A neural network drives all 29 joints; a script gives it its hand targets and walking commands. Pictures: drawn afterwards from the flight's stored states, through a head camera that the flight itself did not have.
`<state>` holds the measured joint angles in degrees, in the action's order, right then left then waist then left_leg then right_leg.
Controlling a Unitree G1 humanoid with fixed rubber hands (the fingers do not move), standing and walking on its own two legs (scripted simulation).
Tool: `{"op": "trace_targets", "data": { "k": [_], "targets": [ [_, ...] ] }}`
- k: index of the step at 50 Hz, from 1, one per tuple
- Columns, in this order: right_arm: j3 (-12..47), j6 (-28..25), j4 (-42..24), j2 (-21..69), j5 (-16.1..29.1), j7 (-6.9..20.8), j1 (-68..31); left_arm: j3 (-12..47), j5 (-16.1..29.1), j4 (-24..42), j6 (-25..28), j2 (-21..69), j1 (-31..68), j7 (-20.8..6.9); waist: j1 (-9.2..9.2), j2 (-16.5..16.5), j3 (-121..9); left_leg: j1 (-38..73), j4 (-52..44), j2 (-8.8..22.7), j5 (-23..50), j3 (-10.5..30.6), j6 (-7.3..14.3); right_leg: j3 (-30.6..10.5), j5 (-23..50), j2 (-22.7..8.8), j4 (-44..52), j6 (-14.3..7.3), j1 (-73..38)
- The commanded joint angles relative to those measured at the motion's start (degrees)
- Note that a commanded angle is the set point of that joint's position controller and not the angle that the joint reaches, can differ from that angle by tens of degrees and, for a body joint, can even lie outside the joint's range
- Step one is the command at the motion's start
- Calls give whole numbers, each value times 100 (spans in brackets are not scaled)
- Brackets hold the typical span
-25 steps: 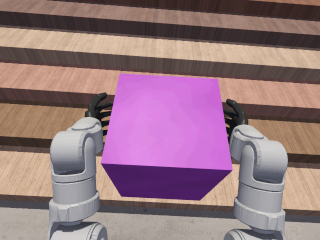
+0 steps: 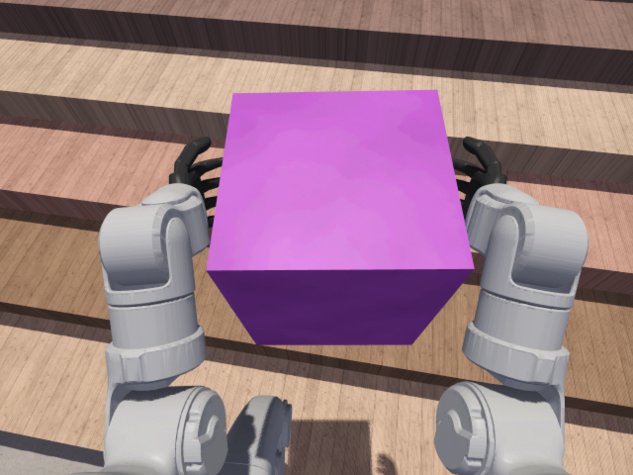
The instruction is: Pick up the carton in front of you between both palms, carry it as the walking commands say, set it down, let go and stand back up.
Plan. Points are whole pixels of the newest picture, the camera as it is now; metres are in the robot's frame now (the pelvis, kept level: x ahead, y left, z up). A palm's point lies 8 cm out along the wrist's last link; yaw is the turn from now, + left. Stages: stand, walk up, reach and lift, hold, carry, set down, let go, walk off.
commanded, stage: carry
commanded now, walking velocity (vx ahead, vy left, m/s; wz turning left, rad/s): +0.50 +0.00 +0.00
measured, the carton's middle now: (334, 235) +0.40 +0.02 +0.06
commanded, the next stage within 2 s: none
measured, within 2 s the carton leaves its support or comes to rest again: neither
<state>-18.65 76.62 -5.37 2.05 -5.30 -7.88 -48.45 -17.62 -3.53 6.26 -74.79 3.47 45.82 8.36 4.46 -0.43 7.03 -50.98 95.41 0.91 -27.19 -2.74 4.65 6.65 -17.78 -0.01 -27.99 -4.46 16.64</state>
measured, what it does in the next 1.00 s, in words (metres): climbs: left foot 0.11 m higher, then right foot 0.11 m higher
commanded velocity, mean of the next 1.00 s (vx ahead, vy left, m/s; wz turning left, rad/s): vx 0.50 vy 0.00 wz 0.35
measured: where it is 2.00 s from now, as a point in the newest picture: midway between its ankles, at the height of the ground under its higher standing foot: (300, 25)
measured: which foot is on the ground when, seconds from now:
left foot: up 0.00-0.14, down 0.16-0.60, up 0.62-1.00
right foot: down 0.00-0.18, up 0.20-0.54, down 0.56-1.00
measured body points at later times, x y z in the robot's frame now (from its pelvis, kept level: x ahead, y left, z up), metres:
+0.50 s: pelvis +0.36 +0.03 +0.11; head +0.41 +0.03 +0.56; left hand +0.78 +0.11 +0.28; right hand +0.73 -0.19 +0.29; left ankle +0.28 +0.11 -0.63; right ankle +0.47 -0.08 -0.44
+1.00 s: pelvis +0.67 +0.03 +0.22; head +0.69 +0.00 +0.67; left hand +1.00 +0.27 +0.42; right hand +1.09 -0.02 +0.40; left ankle +0.75 +0.18 -0.28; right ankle +0.57 -0.09 -0.52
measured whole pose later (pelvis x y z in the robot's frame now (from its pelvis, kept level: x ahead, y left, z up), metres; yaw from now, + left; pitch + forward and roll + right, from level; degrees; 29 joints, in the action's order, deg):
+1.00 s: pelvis +0.67 +0.03 +0.22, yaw +14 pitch +3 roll +2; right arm -16.8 80.4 7.0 -2.1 -5.8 -6.5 -54.0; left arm -16.8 -2.2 -7.1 -78.1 -0.6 52.1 8.6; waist 3.9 -2.1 -1.9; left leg -67.4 101.2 4.0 -24.9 -2.8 5.9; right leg 17.3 -23.0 -6.9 -23.4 1.7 2.2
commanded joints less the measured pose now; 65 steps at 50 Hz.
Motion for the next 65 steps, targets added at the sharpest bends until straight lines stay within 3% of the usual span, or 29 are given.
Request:
{"op": "trace_targets", "data": {
  "k": [1, 4, 6, 8, 9, 10, 11, 12, 16, 18, 23, 24, 25, 28, 29, 30, 31, 32, 36, 45, 48, 51, 54, 55, 56, 57, 58, 59, 65],
  "targets": [
    [3914, -290, -621, 5335, 1839, 883, -3686, 4162, 2680, 1226, 42, 5486, 4569, -1336, 343, 578, -3699, -2711, 858, 196, -631, -112, 137, -2185, 3566, -1794, 198, -1007, -4812],
    [4124, -313, -570, 4946, 1751, 880, -3568, 4441, 2785, 1057, 64, 5300, 4338, -1445, -23, 452, -3190, -944, -1957, 286, -328, -484, 115, -985, 4152, -1141, 946, -671, -3006],
    [4257, -276, -279, 4960, 1811, 904, -3339, 4444, 2730, 738, 7, 5268, 4139, -1525, -407, 1242, -3570, 1988, -3449, -629, 1032, -1398, 240, -64, 8099, -878, 580, -508, -1555],
    [4409, -303, -361, 5170, 1999, 1008, -3269, 4434, 2698, 589, 0, 5239, 4067, -1598, -1593, 1244, -4698, 4170, -5322, -800, 2455, -1194, 135, 270, 8853, -904, -2024, -123, -1869],
    [4460, -361, -367, 5316, 2097, 1080, -3413, 4431, 2627, 588, 19, 5402, 4196, -1620, -1495, -91, -5338, 6015, -5927, 170, 4707, 779, 809, -364, 4645, -309, -4076, 266, -507],
    [4608, -412, -253, 5467, 2315, 1159, -3232, 4401, 2500, 450, 50, 5441, 3823, -1611, -1431, -2125, -6423, 8003, -6332, 2083, 6651, 4083, 2193, -1188, -674, 1125, -7196, 603, 1699],
    [4645, -416, -434, 5737, 2628, 1250, -3286, 4211, 2247, 419, 108, 5280, 3726, -1544, -1436, -1324, -6098, 8014, -6201, 1741, 5687, 3817, 2019, -1993, -382, 784, -8064, 278, 2455],
    [4817, -428, -742, 6014, 2931, 1334, -3664, 4083, 2104, 460, 123, 5321, 3838, -1468, -1262, -671, -4988, 7406, -6216, 1323, 5293, 2950, 1479, -1651, -132, 509, -7590, 59, 2984],
    [5038, -490, -932, 6302, 3510, 1494, -4394, 3662, 1535, 476, 187, 4827, 3659, -1225, -1314, -184, -4030, 7003, -6811, 1433, 3472, 2534, 1100, -1047, -640, 154, -7681, -84, 4062],
    [4999, -467, -944, 6242, 3623, 1517, -4590, 3565, 1315, 281, 222, 4631, 3501, -1166, -1239, 221, -3690, 6915, -6875, 1569, 4121, 2334, 1078, -973, -1125, -67, -6936, -74, 4401],
    [4559, -245, -2, 5823, 3607, 1656, -4664, 3274, 952, -410, 107, 4069, 3520, -998, -1162, -498, -3176, 6886, -7499, 1386, 3825, 1722, 1035, -254, -1224, -368, -6937, -219, 5584],
    [4396, -197, 274, 5764, 3560, 1693, -4638, 3201, 918, -535, 48, 4003, 3587, -957, -944, -326, -2965, 5963, -7944, 1144, 3670, 1170, 919, -147, -1206, -476, -5370, -195, 4533],
    [4247, -158, 511, 5705, 3523, 1725, -4670, 3164, 952, -687, 1, 3988, 3735, -931, -872, -300, -2627, 4837, -8465, 981, 4099, 726, 846, 134, -776, -344, -4131, -193, 3248],
    [3759, 11, 1159, 5648, 3282, 1737, -4628, 3226, 1250, -1151, -150, 4288, 3888, -962, 39, -1360, -3457, 4139, -6698, 906, 8833, -224, 492, 703, 735, 399, -2893, -283, 208],
    [3587, 52, 1312, 5663, 3152, 1726, -4599, 3284, 1441, -1183, -174, 4516, 4028, -1015, 552, -1091, -3859, 4100, -5295, 757, 8654, -463, 270, 722, 1036, 501, -1589, -159, -788],
    [3429, 93, 1395, 5702, 3007, 1709, -4765, 3343, 1604, -1252, -164, 4704, 4191, -1081, 661, 57, -4477, 3012, -3186, 234, 5901, -51, -116, -867, 2320, -322, -696, -609, -2378],
    [3253, 124, 1553, 5771, 2798, 1693, -4205, 3394, 1828, -1439, -163, 4984, 3911, -1154, 353, 1925, -4932, 1273, -439, -889, 1025, 507, -421, -4298, 4134, -2111, 421, -1497, -3287],
    [3097, 116, 1512, 5558, 2471, 1601, -4057, 3500, 2143, -1264, -153, 5349, 3981, -1244, 94, 1115, -5159, 1324, 924, -556, 1147, 1446, -184, -4262, 3847, -2161, 144, -1661, -2884],
    [2867, 69, 823, 5305, 1976, 1280, -4469, 3970, 3139, 5, -76, 6341, 5945, -1485, -279, -21, -3480, 127, 728, 191, 1475, 849, 154, -2777, 250, -1760, 390, -709, -1693],
    [3174, 230, 1139, 4966, 1781, 980, -3975, 3551, 2892, -667, -313, 5661, 5121, -1523, 104, 484, -2862, -3070, 1797, 326, 254, 486, 197, -1496, 1181, -2396, 822, -721, -3706],
    [3320, 276, 1327, 5174, 2041, 1004, -4264, 3310, 2721, -981, -371, 5447, 5028, -1547, -97, 406, -2160, -3051, 925, 396, 115, 135, 120, -603, 661, -2028, 1329, -308, -3120],
    [3404, 269, 1571, 5486, 2336, 1059, -4511, 3015, 2557, -1329, -420, 5341, 4911, -1557, -256, 651, -1768, -864, -1848, 291, 155, -1054, 132, 667, 1818, -1326, 2141, -311, -1668],
    [3430, 175, 1766, 6061, 2596, 1147, -4448, 2709, 2311, -1688, -396, 5355, 4644, -1551, -997, 1734, -2901, 1691, -3335, -644, 1453, -1867, 557, 1421, 9068, -1296, 326, -90, -2127],
    [3492, 110, 1658, 6208, 2744, 1195, -4571, 2669, 2191, -1622, -332, 5330, 4663, -1551, -1426, 2027, -3570, 2651, -3952, -915, 1640, -1854, 568, 1541, 9974, -1327, -1164, 61, -2349],
    [3630, 21, 1409, 6432, 2966, 1247, -4839, 2590, 2057, -1546, -241, 5239, 4650, -1538, -1715, 1808, -4133, 4102, -5652, -1059, 2293, -1355, 537, 1385, 9286, -1292, -3049, 267, -2051],
    [3768, -84, 1171, 6692, 3186, 1310, -5301, 2580, 1816, -1516, -167, 5345, 4689, -1515, -1295, 599, -4168, 5517, -5852, -102, 4082, 669, 939, 591, 2345, -570, -4656, 539, -266],
    [3864, -208, 1136, 6739, 3402, 1370, -5193, 2378, 1623, -1724, -98, 5258, 4094, -1475, -1052, -1271, -5630, 7129, -6543, 1767, 4907, 4508, 2352, -522, -518, 671, -7886, 881, 1515],
    [3907, -243, 907, 6950, 3611, 1428, -5399, 2211, 1419, -1654, -42, 4978, 4097, -1433, -1237, -471, -5969, 7352, -6478, 1469, 4320, 4193, 2202, -1676, -101, 463, -8335, 470, 1908],
    [4135, -491, -124, 6903, 3388, 1299, -5078, 3060, 1839, -359, 53, 5310, 4545, -1331, -954, 204, -4088, 5841, -6993, 1900, 2328, 2487, 1228, -1290, -641, -321, -7304, -69, 3502]
  ]
}}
